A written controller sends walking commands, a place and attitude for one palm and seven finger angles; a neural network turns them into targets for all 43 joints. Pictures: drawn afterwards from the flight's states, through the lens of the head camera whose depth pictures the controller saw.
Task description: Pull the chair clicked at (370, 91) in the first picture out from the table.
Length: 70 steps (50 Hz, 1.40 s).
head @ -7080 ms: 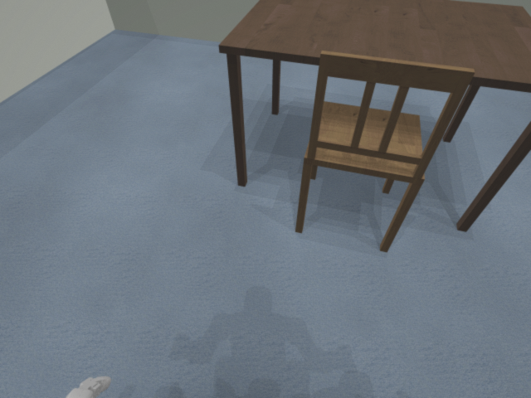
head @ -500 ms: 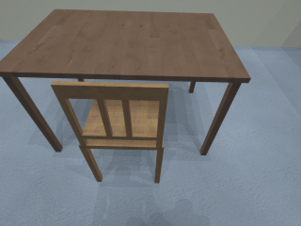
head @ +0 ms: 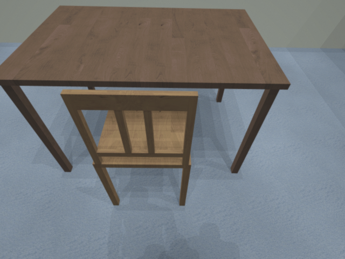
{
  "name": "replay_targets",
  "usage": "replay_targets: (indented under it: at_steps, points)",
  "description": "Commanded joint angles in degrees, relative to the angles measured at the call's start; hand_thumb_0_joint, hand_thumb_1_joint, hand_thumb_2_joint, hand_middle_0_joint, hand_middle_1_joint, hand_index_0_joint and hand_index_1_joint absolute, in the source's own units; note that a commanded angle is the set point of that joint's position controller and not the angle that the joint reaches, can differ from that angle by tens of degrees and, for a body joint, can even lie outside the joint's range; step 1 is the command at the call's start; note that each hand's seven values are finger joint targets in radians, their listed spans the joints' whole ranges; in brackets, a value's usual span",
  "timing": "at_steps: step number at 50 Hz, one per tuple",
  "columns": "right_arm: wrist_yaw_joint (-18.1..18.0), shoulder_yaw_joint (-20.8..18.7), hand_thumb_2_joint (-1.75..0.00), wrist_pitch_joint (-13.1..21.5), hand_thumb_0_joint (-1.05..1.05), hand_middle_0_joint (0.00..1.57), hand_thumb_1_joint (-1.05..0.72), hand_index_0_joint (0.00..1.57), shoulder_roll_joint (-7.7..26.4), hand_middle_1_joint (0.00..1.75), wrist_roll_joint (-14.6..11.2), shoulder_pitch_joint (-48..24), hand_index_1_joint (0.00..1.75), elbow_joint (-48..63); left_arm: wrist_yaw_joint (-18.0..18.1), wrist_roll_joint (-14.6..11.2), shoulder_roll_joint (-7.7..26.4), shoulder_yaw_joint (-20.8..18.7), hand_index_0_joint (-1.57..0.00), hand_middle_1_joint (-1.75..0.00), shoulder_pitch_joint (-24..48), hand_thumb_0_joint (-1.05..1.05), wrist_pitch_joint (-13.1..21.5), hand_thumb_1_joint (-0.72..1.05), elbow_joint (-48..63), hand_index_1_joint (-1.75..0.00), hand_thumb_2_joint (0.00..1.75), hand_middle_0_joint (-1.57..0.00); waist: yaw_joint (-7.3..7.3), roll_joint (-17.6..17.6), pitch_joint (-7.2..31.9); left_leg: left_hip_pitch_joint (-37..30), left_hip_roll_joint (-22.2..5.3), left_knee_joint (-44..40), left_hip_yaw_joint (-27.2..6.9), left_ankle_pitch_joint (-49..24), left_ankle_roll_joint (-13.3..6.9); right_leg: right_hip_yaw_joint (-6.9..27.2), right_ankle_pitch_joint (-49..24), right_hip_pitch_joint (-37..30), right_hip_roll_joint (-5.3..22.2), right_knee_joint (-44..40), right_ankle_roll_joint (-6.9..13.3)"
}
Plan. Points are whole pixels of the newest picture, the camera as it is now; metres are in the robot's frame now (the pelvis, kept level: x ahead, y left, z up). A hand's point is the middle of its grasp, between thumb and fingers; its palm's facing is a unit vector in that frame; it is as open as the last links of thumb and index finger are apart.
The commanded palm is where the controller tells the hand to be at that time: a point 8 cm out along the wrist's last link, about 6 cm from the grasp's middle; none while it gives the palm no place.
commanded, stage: look again from close up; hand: left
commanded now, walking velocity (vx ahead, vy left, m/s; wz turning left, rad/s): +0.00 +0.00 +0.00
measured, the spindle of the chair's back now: (124, 132) +0.54 +0.21 -0.10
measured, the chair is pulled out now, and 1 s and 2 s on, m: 0.00 0.00 0.00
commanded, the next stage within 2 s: none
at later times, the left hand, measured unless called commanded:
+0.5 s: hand out of the picture -0.01 +0.20 -0.18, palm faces +0.03 -0.98 -0.18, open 7.4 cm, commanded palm none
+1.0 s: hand out of the picture -0.04 +0.17 -0.18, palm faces +0.05 -0.99 -0.14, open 7.4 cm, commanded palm none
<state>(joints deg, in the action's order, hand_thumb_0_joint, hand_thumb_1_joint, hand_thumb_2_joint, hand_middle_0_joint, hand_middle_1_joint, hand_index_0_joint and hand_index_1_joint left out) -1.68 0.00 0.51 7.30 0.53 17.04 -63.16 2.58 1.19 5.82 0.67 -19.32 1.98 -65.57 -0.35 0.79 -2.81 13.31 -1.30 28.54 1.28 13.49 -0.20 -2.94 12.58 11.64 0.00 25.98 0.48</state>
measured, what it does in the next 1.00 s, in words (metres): stands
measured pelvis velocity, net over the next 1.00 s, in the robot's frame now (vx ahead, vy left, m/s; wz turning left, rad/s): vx -0.01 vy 0.02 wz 0.01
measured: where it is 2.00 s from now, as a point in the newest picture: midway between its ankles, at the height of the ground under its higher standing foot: outside the picture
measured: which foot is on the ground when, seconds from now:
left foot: down 0.00-1.00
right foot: down 0.00-1.00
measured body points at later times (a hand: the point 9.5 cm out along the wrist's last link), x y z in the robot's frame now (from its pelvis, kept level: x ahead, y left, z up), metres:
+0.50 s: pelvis -0.01 +0.03 +0.00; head -0.01 +0.04 +0.45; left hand -0.01 +0.25 -0.16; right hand +0.00 -0.19 -0.16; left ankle +0.02 +0.11 -0.74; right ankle +0.02 -0.12 -0.74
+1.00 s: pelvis -0.01 +0.02 +0.00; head -0.01 +0.03 +0.45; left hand -0.05 +0.22 -0.16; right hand -0.01 -0.19 -0.16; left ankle +0.02 +0.11 -0.74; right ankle +0.02 -0.12 -0.74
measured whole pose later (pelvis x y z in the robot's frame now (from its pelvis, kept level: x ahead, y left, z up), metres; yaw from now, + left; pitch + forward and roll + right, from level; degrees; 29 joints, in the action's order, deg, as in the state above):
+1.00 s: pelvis -0.01 +0.02 +0.00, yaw +1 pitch -2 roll +0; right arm -1.2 0.4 0.8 7.2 0.2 17.1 -64.5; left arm 2.1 1.3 6.6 0.6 -21.1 0.7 -63.2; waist 0.3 -1.1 -1.4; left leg 12.5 1.6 25.8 1.9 11.2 -2.2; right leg -2.3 11.8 11.9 2.8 26.0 -1.5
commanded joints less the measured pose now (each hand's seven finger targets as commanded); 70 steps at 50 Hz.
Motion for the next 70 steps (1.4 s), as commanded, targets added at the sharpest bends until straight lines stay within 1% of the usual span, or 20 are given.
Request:
replay_targets:
  at_steps: [1, 3, 6, 11, 15, 24, 26, 33, 35, 36, 38, 43, 45, 46, 50, 51, 55, 60, 62, 70]
  points:
    - [0.2, -0.6, -0.9, 1.4, 0.0, 0.2, -0.9, 0.2, 4.6, 0.3, 0.2, 4.0, 0.3, 2.9, 0.4, -0.4, 7.1, -1.1, -0.2, -0.3, -2.7, 0.0, 0.5, 0.9, 3.1, -0.3, 0.9, -0.2, -0.84, 0.7, 1.7, 0.5, -3.6, -3.1, -4.0, -5.2, -0.6, 5.4, -1.4, 1.2, 6.4, -3.8, 2.2]
    - [0.3, -0.5, -0.9, 1.3, 0.0, 0.2, -0.9, 0.2, 5.2, 0.3, 0.2, 3.3, 0.3, 3.2, 0.1, -0.3, 6.8, -1.0, -0.2, -0.3, -2.8, 0.0, 0.2, 0.9, 3.4, -0.3, 0.9, -0.2, -0.44, 0.4, -1.8, 3.6, -3.4, -5.1, -5.2, -3.1, -0.9, 5.3, 1.3, 1.9, 5.8, -3.5, 1.9]
    - [0.3, -0.4, -0.9, 1.4, 0.0, 0.2, -0.9, 0.2, 6.0, 0.3, 0.2, 3.3, 0.3, 3.6, 0.0, -0.2, 6.9, -1.0, -0.2, -0.3, -3.1, 0.0, -0.2, 0.9, 3.7, -0.3, 0.9, -0.2, 0.04, 0.3, -4.1, 6.2, -3.9, -7.6, -6.2, -0.2, -1.4, 4.4, 1.5, 1.6, 5.3, -3.0, 1.7]
    - [0.3, -0.6, -0.9, 1.6, 0.0, 0.2, -0.9, 0.2, 7.2, 0.3, 0.2, 2.7, 0.3, 3.9, -0.2, -0.2, 7.0, -1.0, -0.2, -0.3, -3.3, 0.0, -0.6, 0.9, 4.7, -0.3, 0.9, -0.2, 0.62, 1.0, -4.0, 7.4, -4.4, -11.0, -7.9, 3.7, -1.9, 3.5, -0.1, -0.4, 5.2, -1.8, 1.1]
    - [0.4, -0.6, -0.9, 1.6, 0.0, 0.2, -0.9, 0.2, 7.9, 0.3, 0.2, 2.3, 0.3, 3.9, -0.3, -0.3, 7.2, -1.0, -0.2, -0.3, -3.1, 0.0, -0.7, 0.9, 5.1, -0.3, 0.9, -0.2, 0.58, 0.2, -1.7, 5.5, -4.2, -11.3, -7.8, 2.9, -1.9, 3.5, -1.4, -1.3, 5.6, -1.9, 0.8]
    - [0.5, -0.6, -0.9, 1.4, 0.0, 0.2, -0.9, 0.2, 8.1, 0.3, 0.1, 2.1, 0.3, 3.0, -0.4, -0.2, 7.2, -1.1, -0.2, -0.3, -3.5, 0.0, -0.8, 0.9, 5.1, -0.3, 0.9, -0.2, 0.51, 0.0, -2.2, 5.1, -4.1, -13.0, -8.1, 5.8, -2.0, 3.2, -1.0, -1.0, 5.8, -2.8, 0.4]
    - [0.5, -0.7, -0.9, 1.3, 0.0, 0.2, -0.9, 0.2, 7.6, 0.3, -0.1, 2.0, 0.3, 2.8, -0.4, -0.1, 7.1, -1.1, -0.2, -0.3, -4.4, 0.0, -0.7, 0.9, 5.0, -0.3, 0.9, -0.2, 0.7, -1.4, -2.1, 4.6, -4.0, -12.8, -7.7, 5.9, -2.1, 3.3, -1.0, -0.9, 5.9, -3.4, 0.4]
    - [0.5, -0.5, -0.9, 1.2, 0.0, 0.2, -0.9, 0.2, 6.9, 0.3, -0.1, 2.2, 0.3, 1.6, -0.3, -0.2, 6.5, -0.9, -0.2, -0.3, -5.4, 0.0, -0.5, 0.9, 4.2, -0.3, 0.9, -0.2, 0.47, -0.9, -1.4, 3.1, -3.4, -11.4, -6.6, 3.9, -1.9, 4.1, -0.6, 0.1, 6.3, -4.3, 0.4]
    - [0.5, -0.5, -0.9, 1.1, 0.0, 0.2, -0.9, 0.2, 6.7, 0.3, -0.2, 2.2, 0.3, 1.2, -0.2, -0.3, 6.5, -0.8, -0.2, -0.3, -5.6, 0.0, -0.4, 0.9, 4.0, -0.3, 0.9, -0.2, 0.42, -0.9, -2.0, 3.2, -3.2, -11.1, -6.3, 3.9, -1.7, 4.2, 0.0, 0.5, 6.4, -4.7, 0.4]
    - [0.5, -0.5, -0.9, 1.0, 0.0, 0.2, -0.9, 0.2, 6.3, 0.3, -0.2, 2.2, 0.3, 1.2, -0.2, -0.2, 6.4, -0.9, -0.2, -0.3, -5.9, 0.0, -0.5, 0.9, 4.0, -0.3, 0.9, -0.2, 0.4, -2.1, -2.8, 3.3, -3.3, -11.2, -6.3, 4.5, -1.8, 4.2, 0.7, 1.0, 6.2, -5.1, 0.5]
    - [0.5, -0.5, -0.9, 0.9, 0.0, 0.2, -0.9, 0.2, 6.3, 0.3, -0.2, 2.4, 0.3, 1.0, -0.2, -0.2, 6.2, -0.9, -0.2, -0.3, -5.8, 0.0, -0.5, 0.9, 3.9, -0.3, 0.9, -0.2, 0.31, -1.0, -3.2, 3.9, -3.1, -11.3, -6.5, 5.3, -1.6, 4.5, 1.5, 1.4, 6.3, -5.1, 0.6]
    - [0.5, -0.5, -0.9, 0.9, 0.0, 0.2, -0.9, 0.2, 5.9, 0.3, -0.1, 2.5, 0.3, 0.7, -0.1, -0.1, 5.8, -1.0, -0.2, -0.3, -6.6, 0.0, -0.4, 0.9, 3.8, -0.3, 0.9, -0.2, 0.51, -0.8, -2.8, 4.3, -3.0, -11.2, -6.3, 5.8, -1.6, 4.6, 2.0, 1.2, 6.3, -5.3, 0.6]
    - [0.5, -0.4, -0.9, 1.0, 0.0, 0.2, -0.9, 0.2, 5.7, 0.3, -0.1, 2.7, 0.3, 0.5, -0.1, -0.2, 5.6, -0.9, -0.2, -0.3, -6.8, 0.0, -0.3, 0.9, 3.7, -0.3, 0.9, -0.2, 0.47, -1.1, -1.7, 3.3, -3.0, -10.6, -6.1, 3.9, -1.6, 4.6, 1.2, 1.0, 6.4, -5.3, 0.7]
    - [0.4, -0.4, -0.9, 0.9, 0.0, 0.2, -0.9, 0.2, 5.3, 0.3, -0.3, 2.8, 0.3, 0.5, -0.1, -0.2, 5.7, -1.0, -0.2, -0.3, -6.8, 0.0, -0.3, 0.9, 3.8, -0.3, 0.9, -0.2, 0.53, -2.0, -2.6, 3.7, -3.0, -10.8, -6.0, 4.4, -1.7, 4.5, 1.8, 1.1, 6.3, -5.8, 0.7]
    - [0.5, -0.4, -0.9, 0.8, 0.0, 0.2, -0.9, 0.2, 5.2, 0.3, -0.1, 3.0, 0.3, 0.2, -0.1, -0.2, 5.5, -1.0, -0.2, -0.3, -6.7, 0.0, -0.4, 0.9, 3.8, -0.3, 0.9, -0.2, 0.47, -0.9, -3.4, 4.4, -2.7, -10.8, -6.1, 5.2, -1.4, 4.8, 3.4, 2.0, 6.3, -5.9, 0.7]
    - [0.5, -0.4, -0.9, 0.7, 0.0, 0.2, -0.9, 0.2, 4.9, 0.3, -0.2, 2.9, 0.3, 0.2, -0.1, -0.2, 5.6, -1.1, -0.2, -0.3, -6.9, 0.0, -0.4, 0.9, 4.0, -0.3, 0.9, -0.2, 0.65, -2.0, -4.0, 4.8, -2.8, -10.9, -5.9, 5.9, -1.4, 4.8, 4.2, 2.2, 6.2, -6.4, 0.7]
    - [0.4, -0.4, -0.9, 0.9, 0.0, 0.2, -0.9, 0.2, 4.8, 0.3, -0.1, 3.3, 0.3, 0.1, -0.1, -0.3, 5.3, -1.1, -0.2, -0.3, -6.8, 0.0, -0.2, 0.9, 3.9, -0.3, 0.9, -0.2, 0.51, -1.5, -2.3, 3.4, -2.8, -10.1, -5.8, 3.2, -1.4, 5.0, 2.2, 1.8, 6.3, -5.9, 0.9]
    - [0.4, -0.3, -0.9, 0.8, 0.0, 0.2, -0.9, 0.2, 4.6, 0.3, 0.0, 3.4, 0.3, -0.1, -0.1, -0.3, 5.2, -1.2, -0.2, -0.3, -6.8, 0.0, -0.2, 0.9, 4.1, -0.3, 0.9, -0.2, 0.51, -1.3, -2.5, 3.5, -2.7, -10.0, -5.6, 3.1, -1.2, 5.2, 2.7, 1.9, 6.3, -6.2, 1.0]
    - [0.4, -0.4, -0.9, 0.7, 0.0, 0.2, -0.9, 0.2, 4.5, 0.3, -0.1, 3.4, 0.3, -0.1, -0.1, -0.2, 5.3, -1.2, -0.2, -0.3, -6.6, 0.0, -0.3, 0.9, 4.3, -0.3, 0.9, -0.2, 0.59, -1.4, -3.7, 4.5, -2.7, -10.4, -5.6, 4.6, -1.2, 5.0, 3.9, 2.2, 6.2, -6.5, 0.9]
    - [0.4, -0.4, -0.9, 0.7, 0.0, 0.2, -0.9, 0.2, 4.2, 0.3, 0.0, 3.8, 0.3, -0.3, -0.1, -0.3, 5.1, -1.3, -0.2, -0.3, -6.8, 0.0, -0.2, 0.9, 4.3, -0.3, 0.9, -0.2, 0.59, -1.7, -2.9, 3.8, -2.7, -10.1, -5.4, 3.7, -1.2, 5.0, 3.5, 2.1, 6.2, -6.6, 0.9]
